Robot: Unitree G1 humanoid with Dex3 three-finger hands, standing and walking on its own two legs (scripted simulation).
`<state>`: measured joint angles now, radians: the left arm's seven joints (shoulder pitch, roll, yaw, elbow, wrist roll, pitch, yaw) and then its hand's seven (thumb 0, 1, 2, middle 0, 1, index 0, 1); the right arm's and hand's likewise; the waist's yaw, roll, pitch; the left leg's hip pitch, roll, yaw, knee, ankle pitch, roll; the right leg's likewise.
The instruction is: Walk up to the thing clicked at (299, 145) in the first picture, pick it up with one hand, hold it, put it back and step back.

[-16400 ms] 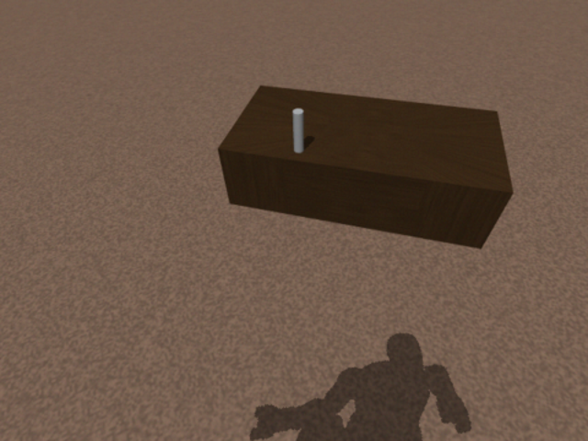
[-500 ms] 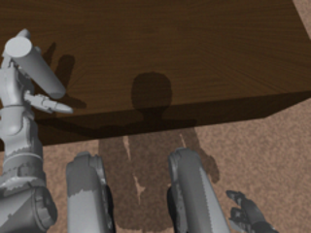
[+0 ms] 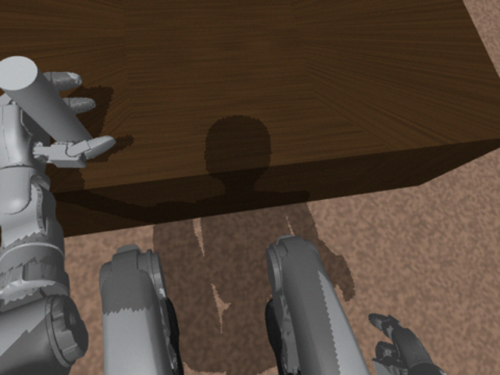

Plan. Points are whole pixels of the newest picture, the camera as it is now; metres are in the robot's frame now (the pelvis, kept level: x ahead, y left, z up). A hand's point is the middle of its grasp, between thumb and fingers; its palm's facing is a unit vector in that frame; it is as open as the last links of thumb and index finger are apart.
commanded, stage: settle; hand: left
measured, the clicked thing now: (56, 117) +0.48 +0.25 +0.01
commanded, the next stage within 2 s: lift in 1.48 s
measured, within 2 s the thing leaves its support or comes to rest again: leaves its support in 0.32 s
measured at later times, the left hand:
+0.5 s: hand (49, 112) +0.47 +0.24 +0.04, palm faces +0.11 -0.99 -0.04, open 5.3 cm
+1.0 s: hand (3, 70) +0.49 +0.26 +0.10, palm faces +0.13 -0.99 -0.02, open 5.3 cm
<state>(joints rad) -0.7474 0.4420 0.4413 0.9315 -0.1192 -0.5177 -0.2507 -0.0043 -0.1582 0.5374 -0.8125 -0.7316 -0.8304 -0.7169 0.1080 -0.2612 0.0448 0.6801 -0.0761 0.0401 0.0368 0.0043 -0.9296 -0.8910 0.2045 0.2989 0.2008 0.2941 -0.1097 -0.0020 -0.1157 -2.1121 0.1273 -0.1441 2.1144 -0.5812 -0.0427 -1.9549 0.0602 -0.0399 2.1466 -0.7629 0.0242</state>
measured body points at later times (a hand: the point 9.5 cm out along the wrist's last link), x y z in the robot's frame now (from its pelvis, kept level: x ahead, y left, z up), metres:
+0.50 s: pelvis +0.00 +0.00 +0.03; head +0.20 +0.04 +0.43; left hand +0.46 +0.30 +0.04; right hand +0.12 -0.26 -0.11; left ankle +0.11 +0.16 -0.37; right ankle +0.07 -0.12 -0.37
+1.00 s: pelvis +0.02 +0.01 +0.09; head +0.21 +0.05 +0.49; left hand +0.47 +0.31 +0.11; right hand +0.14 -0.25 -0.04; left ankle +0.11 +0.16 -0.37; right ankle +0.07 -0.12 -0.37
